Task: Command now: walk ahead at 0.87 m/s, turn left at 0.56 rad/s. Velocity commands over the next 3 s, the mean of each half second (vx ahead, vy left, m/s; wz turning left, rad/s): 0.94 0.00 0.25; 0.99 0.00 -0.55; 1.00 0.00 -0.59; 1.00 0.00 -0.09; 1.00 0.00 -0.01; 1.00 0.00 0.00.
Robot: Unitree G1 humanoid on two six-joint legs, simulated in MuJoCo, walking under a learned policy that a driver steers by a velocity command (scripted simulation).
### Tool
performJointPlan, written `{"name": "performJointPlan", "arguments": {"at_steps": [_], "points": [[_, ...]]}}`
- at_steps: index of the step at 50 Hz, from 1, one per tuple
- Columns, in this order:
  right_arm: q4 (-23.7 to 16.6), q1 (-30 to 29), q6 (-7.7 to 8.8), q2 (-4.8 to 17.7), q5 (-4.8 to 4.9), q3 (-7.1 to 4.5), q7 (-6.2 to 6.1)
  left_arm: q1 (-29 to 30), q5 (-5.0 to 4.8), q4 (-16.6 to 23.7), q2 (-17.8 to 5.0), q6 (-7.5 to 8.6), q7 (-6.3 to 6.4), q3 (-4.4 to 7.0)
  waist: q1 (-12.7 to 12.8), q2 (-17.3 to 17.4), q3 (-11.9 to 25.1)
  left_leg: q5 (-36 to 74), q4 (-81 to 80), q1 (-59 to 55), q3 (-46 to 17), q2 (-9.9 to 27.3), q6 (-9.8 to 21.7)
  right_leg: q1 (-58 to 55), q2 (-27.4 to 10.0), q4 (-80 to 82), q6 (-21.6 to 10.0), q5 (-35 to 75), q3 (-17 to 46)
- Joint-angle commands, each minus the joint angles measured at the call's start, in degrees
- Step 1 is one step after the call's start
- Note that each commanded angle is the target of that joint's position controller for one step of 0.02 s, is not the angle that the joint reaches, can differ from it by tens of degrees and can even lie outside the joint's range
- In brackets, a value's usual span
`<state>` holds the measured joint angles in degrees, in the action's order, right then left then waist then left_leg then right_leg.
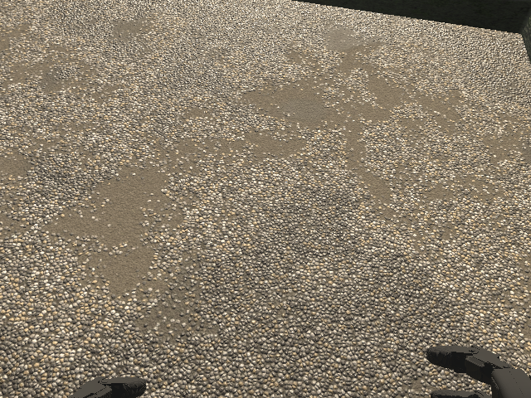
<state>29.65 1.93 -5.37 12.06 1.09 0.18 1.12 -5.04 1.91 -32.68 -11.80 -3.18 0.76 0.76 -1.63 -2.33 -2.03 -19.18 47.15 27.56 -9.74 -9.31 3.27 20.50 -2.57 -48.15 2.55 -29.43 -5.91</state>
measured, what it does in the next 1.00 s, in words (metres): stands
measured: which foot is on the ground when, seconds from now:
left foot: down 0.00-1.00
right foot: down 0.00-1.00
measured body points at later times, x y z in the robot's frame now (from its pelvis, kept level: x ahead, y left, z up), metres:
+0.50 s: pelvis -0.02 +0.02 +0.03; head -0.01 +0.03 +0.48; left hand +0.18 +0.25 -0.04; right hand +0.25 -0.15 -0.01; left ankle +0.05 +0.08 -0.70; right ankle -0.03 -0.11 -0.70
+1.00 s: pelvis -0.02 +0.02 +0.02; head -0.02 +0.00 +0.47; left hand +0.24 +0.19 -0.03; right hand +0.17 -0.24 -0.03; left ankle +0.05 +0.08 -0.70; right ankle -0.03 -0.11 -0.70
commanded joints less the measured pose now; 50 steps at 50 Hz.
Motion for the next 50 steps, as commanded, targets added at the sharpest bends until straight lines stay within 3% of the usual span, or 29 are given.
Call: {"name": "performJointPlan", "arguments": {"at_steps": [1, 3, 4, 5, 6, 7, 8, 10, 12, 16, 17, 22, 25, 30, 33, 35, 40, 41, 44, 46, 47, 48, 49, 50], "points": [[-4.2, -4.0, 0.68, 7.3, -1.45, -1.68, -1.5, 3.4, -1.09, 7.2, -1.7, 2.39, -0.15, 0.39, -0.3, 13.6, 9.7, 19.9, -19.5, -11.4, -20.1, 12.0, 6.6, 6.8, 4.5, -3.3, 0.8, -0.4, 6.4], [-4.1, -7.9, 1.67, 5.6, -1.19, -1.22, -1.9, 0.7, -0.87, 5.8, -1.4, 3.43, 0.4, 0.18, 1.4, 12.1, 12.1, 20.9, -20.0, -9.3, -16.6, 10.6, 4.2, -3.5, 2.8, 6.4, -0.7, 8.5, 6.2], [-4.6, -11.2, 2.24, 4.9, 0.65, -1.23, -1.66, -1.9, -1.01, 4.1, -0.3, 3.34, 0.3, 0.3, 4.1, 8.7, 14.0, 12.9, -19.3, -5.5, -13.5, 9.0, 2.4, -13.9, 2.6, 12.4, -1.9, 18.0, 3.5], [-4.5, -10.0, 2.78, 2.7, 1.08, -0.77, -1.07, -2.1, 0.09, 3.6, -1.4, 2.76, 0.24, 0.54, 3.1, 2.2, 13.7, 8.1, -17.3, 0.4, -7.1, 4.6, -0.9, -22.1, 1.5, 13.3, -3.4, 19.2, 2.5], [-4.8, -9.3, 3.23, 1.4, 1.22, -0.16, -0.38, 1.8, 0.11, 4.8, -3.7, 2.26, 0.04, 1.43, 3.1, -8.2, 11.8, 7.1, -12.7, 3.1, -2.0, 1.9, -1.9, -20.7, -3.5, 16.7, -5.8, 15.2, 9.9], [-5.0, -10.7, 3.67, 2.4, 0.55, -0.23, 0.11, 5.1, -0.39, 6.0, -4.1, 1.85, 0.14, 1.39, 3.2, -11.1, 8.3, 7.7, -10.5, 4.5, -1.3, 2.4, -1.7, -16.8, -7.7, 21.5, -7.2, 12.0, 15.5], [-4.9, -12.0, 3.96, 3.3, 0.04, -0.53, 0.34, 6.9, -0.99, 6.7, -3.9, 2.02, 0.34, 1.1, 2.9, -8.3, 6.3, 9.7, -10.7, 0.9, -0.5, 3.5, -2.3, -11.9, -9.1, 24.7, -7.4, 9.4, 16.7], [-3.8, -9.6, 4.2, 2.8, -0.46, -0.41, 0.82, 9.0, -2.0, 6.7, -2.9, 2.75, 0.43, 0.46, 0.6, -4.0, 5.9, 12.3, -13.1, -9.7, 1.1, 4.3, -2.7, -5.1, -6.3, 25.5, -5.8, 8.0, 12.7], [-2.5, -7.1, 4.05, 2.1, -0.78, 0.03, 0.89, 8.6, -1.86, 6.3, -2.4, 3.0, 0.38, 0.38, -0.2, -2.6, 6.8, 11.7, -14.9, -13.4, 0.8, 4.0, -2.3, -5.8, -3.1, 23.3, -4.1, 9.3, 8.1], [-2.8, -9.0, 3.81, 3.5, -0.44, 0.59, 0.74, 5.7, -1.65, 5.9, -0.8, 2.4, 0.26, 0.56, 1.4, 7.7, 5.3, 2.3, -24.7, -8.2, -7.6, 6.4, -2.1, -10.9, 1.2, 16.3, -2.2, 13.8, 2.2], [-3.2, -9.8, 3.68, 3.6, -0.21, 0.71, 0.75, 5.3, -1.57, 5.7, -1.2, 2.35, 0.32, 0.72, 1.7, 8.7, 4.6, 1.2, -26.5, -7.2, -9.0, 6.5, -2.2, -11.5, 1.6, 16.2, -2.1, 14.3, 2.1], [-3.7, -10.7, 3.15, 2.8, -0.39, 1.15, 0.31, 5.2, -1.61, 4.7, -0.9, 2.23, -0.18, 1.17, 1.8, 6.3, 6.9, 3.2, -27.9, -8.8, -7.8, 5.2, -3.5, -15.5, 1.5, 18.0, -1.8, 14.9, 1.8], [-4.7, -12.6, 3.54, 3.1, 0.1, 0.96, 1.05, 5.0, -1.73, 4.9, -1.2, 2.47, -0.97, 1.46, 2.3, 6.3, 7.4, 0.0, -28.3, -7.4, -6.6, 4.8, -4.0, -15.7, 1.4, 17.4, -2.1, 13.5, 0.5], [-5.4, -11.1, 3.81, 3.5, -0.81, 0.83, 1.04, 6.4, -3.49, 4.5, -0.4, 2.98, -1.11, 0.78, -0.1, 3.9, 8.3, -1.4, -27.4, -11.1, -3.1, 8.1, -5.3, -11.9, 1.8, 18.2, -3.6, 12.1, 4.4], [-5.9, -11.2, 4.1, 4.6, -1.11, 0.5, 0.79, 5.9, -3.82, 4.6, -0.7, 3.17, -1.35, 0.58, 0.0, 5.2, 7.1, -2.8, -28.0, -9.9, -1.6, 9.5, -7.0, -10.3, 3.2, 17.5, -4.2, 10.5, 6.4], [-6.7, -11.8, 4.45, 4.0, -1.08, 0.49, 0.31, 3.5, -3.72, 4.1, -1.4, 3.24, -1.51, 0.59, 0.9, 6.2, 6.7, -2.3, -27.1, -10.0, 1.1, 9.3, -8.3, -8.8, 3.5, 18.1, -5.2, 7.9, 8.0], [-7.0, -10.3, 6.12, 2.2, -1.4, 0.61, -0.1, 8.1, -3.85, 7.3, -4.9, 2.49, -1.8, 0.96, -0.2, -2.3, 3.9, 7.8, -15.5, -15.3, 10.0, 7.9, -8.4, 3.8, 0.3, 25.0, -7.1, -0.6, 19.0], [-6.3, -8.9, 6.35, 1.7, -1.98, 0.71, -0.67, 8.2, -3.75, 7.2, -4.6, 2.15, -1.35, 0.8, 0.0, -2.1, 4.3, 10.1, -15.6, -16.8, 10.1, 8.0, -8.9, 3.3, 0.5, 24.8, -7.1, 1.6, 19.6], [-5.9, -8.1, 7.0, 2.3, -2.19, 0.13, -1.38, 6.8, -3.89, 7.8, -4.3, 1.42, -1.28, 0.83, 0.9, 2.2, 5.5, 8.4, -16.5, -19.5, 10.0, 9.9, -8.7, 4.1, 2.5, 21.5, -6.7, 4.7, 19.0], [-5.6, -7.4, 7.1, 3.3, -2.28, -0.41, -1.71, 6.1, -4.03, 8.2, -3.9, 1.06, -1.49, 0.79, 1.4, 5.4, 6.3, 5.7, -18.5, -20.3, 8.9, 12.1, -8.2, 4.1, 3.9, 18.2, -6.6, 6.7, 17.4], [-5.2, -5.8, 7.12, 4.0, -3.05, -0.56, -1.83, 4.5, -3.77, 7.8, -3.0, 0.9, -1.48, 0.38, 1.3, 8.6, 6.2, 6.3, -21.1, -19.2, 8.0, 14.0, -8.0, 2.8, 4.6, 15.1, -6.3, 10.0, 16.1], [-5.0, -5.8, 7.05, 4.8, -3.04, -0.91, -2.01, 4.1, -3.7, 7.8, -2.9, 0.73, -1.47, 0.36, 1.8, 9.7, 6.0, 4.8, -22.6, -18.5, 7.2, 15.6, -7.4, 2.6, 5.1, 13.4, -6.3, 11.3, 15.0], [-5.3, -6.9, 6.81, 3.1, -3.47, -0.43, -2.06, 3.8, -3.54, 7.6, -2.0, 0.56, -1.49, 0.01, 2.5, 9.7, 6.7, 7.6, -21.7, -20.5, 7.3, 16.8, -7.7, 3.8, 5.1, 12.8, -5.9, 11.2, 15.4], [-5.2, -6.3, 6.61, 3.2, -3.33, -0.6, -2.11, 4.1, -3.26, 7.5, -2.4, 0.54, -1.43, -0.01, 2.2, 8.3, 6.9, 7.9, -21.1, -20.3, 8.7, 16.9, -7.8, 3.7, 5.1, 12.9, -6.2, 11.8, 15.0]]}}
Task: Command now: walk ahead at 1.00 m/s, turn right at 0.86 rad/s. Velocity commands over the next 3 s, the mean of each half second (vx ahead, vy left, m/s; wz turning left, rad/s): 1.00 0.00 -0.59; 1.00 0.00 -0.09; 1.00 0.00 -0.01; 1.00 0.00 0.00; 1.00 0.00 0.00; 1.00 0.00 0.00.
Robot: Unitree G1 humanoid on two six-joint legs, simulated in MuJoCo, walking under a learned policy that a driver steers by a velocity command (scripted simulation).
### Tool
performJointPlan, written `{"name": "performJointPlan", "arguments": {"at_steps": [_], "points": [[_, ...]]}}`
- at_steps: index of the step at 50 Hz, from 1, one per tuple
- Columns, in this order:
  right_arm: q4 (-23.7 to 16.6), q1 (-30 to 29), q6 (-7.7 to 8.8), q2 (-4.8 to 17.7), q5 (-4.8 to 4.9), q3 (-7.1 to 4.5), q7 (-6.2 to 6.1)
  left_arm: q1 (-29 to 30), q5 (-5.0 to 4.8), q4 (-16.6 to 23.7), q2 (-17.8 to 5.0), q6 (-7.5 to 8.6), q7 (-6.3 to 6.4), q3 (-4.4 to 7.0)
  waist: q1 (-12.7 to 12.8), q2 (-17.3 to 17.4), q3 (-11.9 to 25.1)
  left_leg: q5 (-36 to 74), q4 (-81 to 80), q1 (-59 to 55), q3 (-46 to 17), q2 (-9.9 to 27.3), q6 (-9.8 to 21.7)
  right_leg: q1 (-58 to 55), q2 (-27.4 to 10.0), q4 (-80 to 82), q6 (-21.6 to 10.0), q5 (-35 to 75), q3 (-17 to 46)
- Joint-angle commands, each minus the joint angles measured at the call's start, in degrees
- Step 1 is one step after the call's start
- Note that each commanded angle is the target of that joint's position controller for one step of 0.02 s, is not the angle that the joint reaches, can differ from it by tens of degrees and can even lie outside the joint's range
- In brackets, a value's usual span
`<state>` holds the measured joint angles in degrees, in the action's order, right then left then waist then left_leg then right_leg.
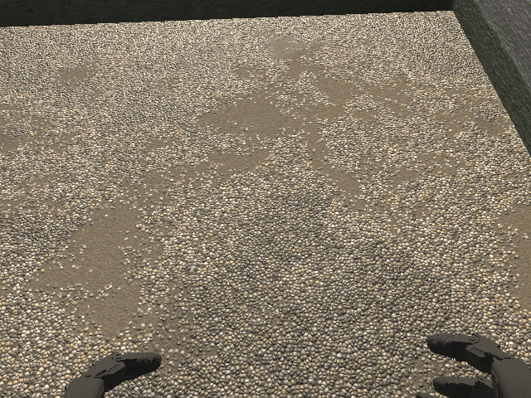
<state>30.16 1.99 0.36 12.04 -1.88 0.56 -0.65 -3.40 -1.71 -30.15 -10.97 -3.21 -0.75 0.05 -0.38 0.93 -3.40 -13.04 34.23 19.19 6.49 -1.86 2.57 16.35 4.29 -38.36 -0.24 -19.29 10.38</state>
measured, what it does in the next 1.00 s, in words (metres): stands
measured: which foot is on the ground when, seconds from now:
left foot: down 0.00-1.00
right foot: down 0.00-1.00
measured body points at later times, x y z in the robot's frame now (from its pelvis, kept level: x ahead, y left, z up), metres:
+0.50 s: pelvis +0.01 -0.02 +0.00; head +0.02 -0.02 +0.45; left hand +0.25 +0.16 -0.06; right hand +0.22 -0.25 -0.05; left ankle +0.06 +0.08 -0.72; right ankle +0.02 -0.13 -0.72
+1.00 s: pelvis +0.01 +0.01 +0.00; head +0.01 +0.01 +0.45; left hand +0.24 +0.19 -0.06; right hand +0.20 -0.22 -0.06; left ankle +0.06 +0.08 -0.72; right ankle +0.02 -0.13 -0.72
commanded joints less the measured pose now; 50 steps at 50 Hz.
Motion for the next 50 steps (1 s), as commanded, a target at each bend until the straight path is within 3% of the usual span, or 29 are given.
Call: {"name": "performJointPlan", "arguments": {"at_steps": [1, 2, 3, 6, 7, 8, 11, 17, 18, 19, 26, 38, 50], "points": [[-5.3, -6.2, 0.7, 3.5, -0.19, -1.18, -0.33, 2.2, 0.33, 4.8, -3.4, 0.66, 0.08, 0.66, 1.4, 3.3, 8.8, 1.9, -7.3, -12.1, -5.7, 8.9, -7.0, 7.6, -1.9, 3.9, -3.9, 2.8, -1.1], [-5.8, -7.0, 0.56, 3.5, -0.26, -1.34, -0.4, 1.8, -0.56, 4.6, -5.1, 1.05, -0.01, 1.17, 2.1, 0.9, 8.8, 1.9, -6.4, -12.4, -4.5, 8.2, -6.5, 7.6, -1.8, 5.4, -3.9, 3.1, -0.4], [-5.9, -6.5, 0.61, 4.2, 0.25, -1.61, -0.23, 1.7, -0.56, 4.3, -7.1, 1.26, 0.1, 1.71, 1.2, -1.2, 7.6, 1.7, -5.7, -13.2, -4.3, 7.4, -6.1, 9.8, -1.9, 6.7, -4.1, 2.5, 1.4], [-5.6, -6.2, 0.67, 4.2, 0.5, -1.93, 0.19, 2.1, -0.48, 4.7, -7.5, 0.95, 0.05, 1.62, 2.0, -5.3, 6.3, 4.7, -0.8, -15.9, -1.8, 5.1, -6.0, 13.8, -2.3, 10.1, -5.4, 4.9, 6.9], [-5.2, -5.0, 0.61, 4.8, 0.94, -2.58, 0.25, 2.6, -1.49, 5.1, -7.5, 1.27, -0.08, 1.79, 0.8, -4.9, 7.4, 3.9, -0.5, -18.9, -2.1, 5.9, -6.2, 16.2, -2.1, 10.2, -5.9, 0.4, 7.8], [-4.9, -4.4, 0.63, 4.6, 0.63, -2.57, 0.33, 3.0, -1.56, 5.3, -6.7, 1.52, -0.11, 1.42, 0.8, -4.0, 8.0, 3.6, -0.3, -20.5, -2.5, 6.8, -5.8, 17.4, -2.3, 10.6, -5.9, -0.5, 7.8], [-4.4, -4.1, 0.81, 3.2, 0.18, -2.31, 0.41, 2.5, -1.13, 5.3, -5.4, 2.24, -0.16, 0.71, 0.6, -3.4, 9.4, 2.9, -0.4, -21.9, -2.3, 7.6, -4.9, 17.3, -2.2, 11.4, -5.6, -0.1, 8.1], [-3.8, -4.5, 1.15, 2.3, 0.1, -1.96, 0.8, 2.0, -0.37, 5.3, -5.1, 2.39, -0.41, 0.1, 0.7, -3.9, 7.9, 3.1, -0.4, -21.1, -0.8, 6.2, -4.5, 16.2, -2.1, 14.0, -4.9, 1.7, 9.8], [-3.9, -5.0, 1.21, 1.9, -0.39, -1.5, 0.8, 2.0, 0.56, 5.2, -5.1, 2.1, -0.29, -0.14, 1.6, -4.4, 6.6, 3.8, -0.5, -19.2, -0.5, 5.5, -4.0, 15.2, -1.6, 14.0, -4.5, 8.2, 9.9], [-3.8, -4.7, 1.26, 1.7, -0.37, -1.48, 0.77, 1.8, 0.74, 5.1, -5.2, 1.98, -0.2, -0.2, 1.4, -4.5, 6.9, 3.5, -0.8, -19.0, -0.4, 5.1, -3.9, 14.3, -1.5, 13.4, -4.3, 10.9, 10.0], [-3.3, -4.4, 0.64, 1.0, -0.06, -1.43, 0.82, 1.0, 0.78, 4.5, -3.8, 2.69, 0.14, -0.98, 1.1, -1.2, 9.1, 2.0, -1.7, -21.1, -0.6, 6.5, -3.1, 13.3, -1.2, 11.9, -3.2, 13.8, 7.5], [-3.5, -4.2, -0.08, 0.4, 0.38, -1.43, 0.71, 1.2, 1.03, 4.2, -2.9, 3.35, 0.39, -1.23, 0.2, -0.6, 8.1, -0.6, -3.1, -19.4, -1.6, 8.0, -2.0, 13.4, -1.2, 10.9, -1.7, 10.6, 4.6], [-3.6, -3.0, -0.49, 1.8, 0.49, -1.49, 0.84, 2.2, 1.21, 4.2, -2.4, 2.89, 1.11, -1.32, -0.2, 0.7, 7.4, -5.1, -7.4, -14.1, -3.8, 10.3, -1.5, 11.5, -1.2, 7.4, -0.6, 7.3, 0.7]]}}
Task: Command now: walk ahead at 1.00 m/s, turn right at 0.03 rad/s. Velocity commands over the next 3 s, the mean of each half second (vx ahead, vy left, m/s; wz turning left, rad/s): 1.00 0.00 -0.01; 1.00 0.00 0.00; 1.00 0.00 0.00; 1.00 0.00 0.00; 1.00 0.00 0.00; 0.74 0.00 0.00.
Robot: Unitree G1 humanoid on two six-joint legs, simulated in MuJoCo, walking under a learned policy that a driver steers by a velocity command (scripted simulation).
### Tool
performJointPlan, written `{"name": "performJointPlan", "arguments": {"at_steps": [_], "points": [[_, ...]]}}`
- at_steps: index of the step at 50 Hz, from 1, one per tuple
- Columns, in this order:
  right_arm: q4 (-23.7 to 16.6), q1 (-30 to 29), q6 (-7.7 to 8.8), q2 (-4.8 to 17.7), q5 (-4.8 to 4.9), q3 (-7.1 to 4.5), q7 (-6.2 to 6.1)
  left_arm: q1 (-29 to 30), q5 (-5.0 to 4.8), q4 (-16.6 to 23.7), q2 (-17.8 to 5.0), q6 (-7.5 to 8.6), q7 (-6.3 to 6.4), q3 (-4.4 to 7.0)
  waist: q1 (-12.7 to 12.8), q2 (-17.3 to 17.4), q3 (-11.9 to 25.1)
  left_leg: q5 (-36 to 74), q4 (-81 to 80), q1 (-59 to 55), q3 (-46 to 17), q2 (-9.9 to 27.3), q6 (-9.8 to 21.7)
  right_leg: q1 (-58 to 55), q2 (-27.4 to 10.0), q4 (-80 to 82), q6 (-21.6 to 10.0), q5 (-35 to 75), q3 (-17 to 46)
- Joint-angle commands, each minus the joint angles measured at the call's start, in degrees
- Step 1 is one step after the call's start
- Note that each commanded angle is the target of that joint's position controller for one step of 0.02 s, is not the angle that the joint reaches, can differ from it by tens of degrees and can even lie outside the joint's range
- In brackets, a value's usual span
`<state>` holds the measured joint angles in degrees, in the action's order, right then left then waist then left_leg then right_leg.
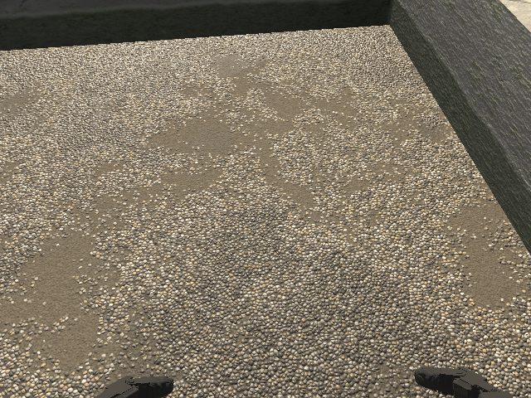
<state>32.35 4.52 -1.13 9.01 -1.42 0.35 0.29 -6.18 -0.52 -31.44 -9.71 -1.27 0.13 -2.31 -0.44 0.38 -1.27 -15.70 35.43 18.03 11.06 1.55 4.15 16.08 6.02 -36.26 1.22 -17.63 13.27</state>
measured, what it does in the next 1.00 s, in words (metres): stands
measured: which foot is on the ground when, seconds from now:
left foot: down 0.00-1.00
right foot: down 0.00-1.00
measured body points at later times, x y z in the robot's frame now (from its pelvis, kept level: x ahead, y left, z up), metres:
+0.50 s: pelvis +0.00 +0.00 +0.00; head -0.01 -0.01 +0.45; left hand +0.23 +0.18 -0.06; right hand +0.20 -0.22 -0.07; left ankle +0.05 +0.07 -0.72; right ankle +0.03 -0.14 -0.72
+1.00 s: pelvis +0.01 +0.00 +0.00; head +0.01 +0.00 +0.45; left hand +0.24 +0.18 -0.06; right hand +0.21 -0.21 -0.06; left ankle +0.04 +0.07 -0.72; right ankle +0.03 -0.14 -0.72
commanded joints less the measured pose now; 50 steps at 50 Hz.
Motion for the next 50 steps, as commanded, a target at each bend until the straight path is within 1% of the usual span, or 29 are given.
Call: {"name": "performJointPlan", "arguments": {"at_steps": [1, 2, 3, 4, 5, 6, 7, 10, 12, 15, 18, 23, 25, 30, 31, 32, 36, 41, 50], "points": [[-5.8, -5.5, 0.97, 4.9, 0.04, -1.3, -0.08, 5.0, 0.03, 5.5, -3.6, 0.91, 0.28, 1.02, -0.1, 1.2, 5.3, -2.8, -8.9, -12.5, -8.4, 7.0, -3.1, 11.5, -2.9, 5.1, -2.0, 5.4, -2.5], [-5.9, -5.4, 0.95, 5.0, 0.06, -1.3, -0.07, 5.1, 0.03, 5.4, -3.6, 0.89, 0.32, 1.01, -0.1, 1.0, 5.3, -3.0, -9.1, -12.2, -8.4, 7.0, -3.2, 11.3, -3.0, 5.1, -2.0, 5.3, -2.6], [-5.8, -4.1, 0.83, 5.8, 0.57, -1.72, -0.06, 5.0, -0.95, 5.4, -3.6, 1.13, 0.38, 1.08, -1.1, 3.0, 6.9, -7.3, -10.6, -13.2, -9.8, 8.1, -3.5, 11.8, -2.9, 3.8, -2.3, 0.8, -3.5], [-5.6, -3.9, 0.65, 6.6, 0.64, -1.81, -0.06, 5.9, -0.94, 5.6, -3.5, 1.13, 0.43, 1.06, -1.2, 3.8, 5.7, -9.4, -12.0, -12.1, -10.9, 9.5, -3.2, 12.6, -3.1, 2.9, -2.3, 0.4, -4.5], [-5.7, -3.5, 0.54, 6.7, 0.77, -1.81, -0.05, 7.2, -0.68, 5.8, -3.5, 1.07, 0.49, 1.04, -1.9, 3.3, 5.0, -11.0, -13.1, -10.0, -11.7, 10.0, -3.1, 11.7, -3.5, 2.4, -2.2, 0.6, -5.2], [-5.6, -3.6, 0.49, 6.8, 0.86, -1.76, -0.05, 7.9, -0.46, 5.9, -3.3, 0.92, 0.51, 0.93, -2.0, 2.8, 4.4, -12.2, -13.8, -7.5, -11.9, 10.2, -3.1, 10.0, -3.8, 2.2, -2.1, 1.2, -6.1], [-5.7, -4.3, 0.45, 7.1, 0.77, -1.71, -0.07, 6.9, -0.59, 5.7, -3.2, 0.94, 0.48, 0.89, -0.8, 2.4, 4.4, -12.0, -13.6, -7.4, -10.7, 9.7, -3.2, 10.1, -3.9, 2.4, -2.1, 1.6, -6.4], [-6.1, -4.6, 0.55, 6.3, 0.81, -1.41, -0.08, 5.7, -0.48, 4.8, -3.4, 1.0, 0.41, 0.8, -0.4, 0.5, 4.9, -10.1, -12.2, -7.0, -8.8, 8.1, -3.6, 8.4, -4.0, 3.6, -2.4, 1.5, -6.7], [-6.3, -4.7, 0.52, 6.0, 0.74, -1.32, 0.07, 5.7, -0.55, 4.5, -3.6, 1.06, 0.41, 0.73, -0.4, -0.7, 5.0, -7.9, -10.4, -8.4, -7.5, 6.8, -3.9, 9.3, -4.1, 5.1, -2.7, 0.9, -5.9], [-6.5, -4.1, 0.54, 5.5, 0.61, -1.18, 0.29, 6.7, -0.65, 4.8, -4.0, 1.28, 0.44, 0.65, -0.9, -2.5, 5.1, -4.7, -7.7, -10.7, -6.4, 5.3, -4.3, 11.1, -4.4, 7.2, -3.0, -0.2, -3.9], [-6.5, -3.4, 0.64, 5.4, 0.51, -1.09, 0.43, 7.6, -0.76, 5.2, -4.2, 1.42, 0.43, 0.6, -1.4, -2.4, 5.1, -3.4, -6.5, -12.0, -6.4, 4.9, -4.2, 12.4, -4.6, 8.1, -3.0, -1.0, -2.8], [-6.6, -3.3, 0.66, 5.6, 0.46, -0.97, 0.37, 7.9, -0.66, 5.5, -3.9, 1.39, 0.36, 0.45, -1.4, 0.1, 4.8, -5.2, -7.7, -11.3, -7.4, 5.8, -3.9, 11.9, -4.3, 6.7, -2.5, 0.3, -3.7], [-6.6, -3.4, 0.64, 5.5, 0.49, -0.92, 0.3, 7.9, -0.59, 5.5, -3.9, 1.38, 0.31, 0.41, -1.3, 0.4, 4.7, -5.6, -8.0, -10.8, -7.4, 6.0, -3.8, 11.3, -4.2, 6.4, -2.4, 0.9, -4.1], [-6.6, -3.4, 0.71, 5.0, 0.5, -0.82, 0.16, 8.2, -0.54, 5.5, -3.8, 1.48, 0.21, 0.36, -1.3, -0.8, 5.0, -3.9, -6.9, -11.5, -6.7, 5.4, -3.8, 10.8, -4.4, 7.0, -2.6, 1.6, -3.7], [-6.8, -4.2, 0.86, 4.3, -0.02, -0.38, 0.13, 8.0, 0.3, 5.4, -3.8, 1.26, 0.21, 0.26, -0.5, -2.6, 3.8, -0.1, -5.5, -10.7, -6.0, 4.6, -3.7, 10.5, -4.4, 7.9, -2.4, 5.8, -2.8], [-6.8, -3.8, 1.04, 3.9, -0.07, -0.33, 0.07, 7.9, 0.33, 5.2, -4.0, 1.19, 0.24, 0.32, -0.8, -3.5, 4.6, 1.1, -4.8, -11.4, -5.7, 3.8, -3.8, 10.1, -4.4, 8.2, -2.5, 6.4, -1.9], [-6.6, -3.6, 1.33, 4.1, -0.01, -0.43, 0.08, 8.3, 0.02, 5.2, -3.9, 1.12, 0.29, 0.34, -0.9, -1.7, 6.1, 1.9, -4.5, -13.5, -5.9, 3.9, -3.7, 9.6, -4.4, 8.2, -2.4, 7.4, -1.7], [-6.5, -3.6, 1.13, 3.9, 0.18, -0.39, 0.09, 8.8, 0.09, 5.1, -3.6, 1.03, 0.3, 0.36, -1.0, -0.1, 6.1, 0.9, -5.6, -13.2, -6.4, 4.7, -3.5, 8.9, -4.1, 7.3, -1.9, 7.7, -2.8], [-6.6, -3.7, 1.01, 3.8, 0.36, -0.31, 0.04, 8.9, 0.22, 4.8, -3.2, 0.89, 0.4, 0.43, -1.0, 0.1, 5.6, -0.4, -7.1, -11.9, -6.9, 5.4, -3.3, 7.9, -4.0, 6.4, -1.5, 7.7, -3.9]]}}
Next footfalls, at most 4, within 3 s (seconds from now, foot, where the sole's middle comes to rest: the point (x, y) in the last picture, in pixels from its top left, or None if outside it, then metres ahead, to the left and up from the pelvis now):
none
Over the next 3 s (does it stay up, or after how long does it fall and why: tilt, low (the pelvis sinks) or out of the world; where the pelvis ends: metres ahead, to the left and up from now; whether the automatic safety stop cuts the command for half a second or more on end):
stays up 0.04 0.01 0.01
